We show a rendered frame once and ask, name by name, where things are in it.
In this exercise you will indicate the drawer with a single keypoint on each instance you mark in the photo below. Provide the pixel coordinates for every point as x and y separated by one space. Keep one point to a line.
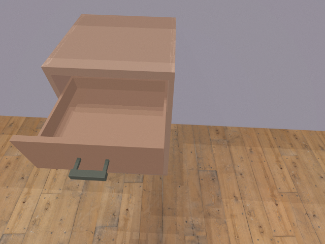
99 118

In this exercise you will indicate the handle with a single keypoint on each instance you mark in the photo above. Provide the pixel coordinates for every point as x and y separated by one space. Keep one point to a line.
89 174

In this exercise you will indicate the cabinet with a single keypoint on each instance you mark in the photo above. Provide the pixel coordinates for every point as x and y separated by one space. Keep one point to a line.
114 46

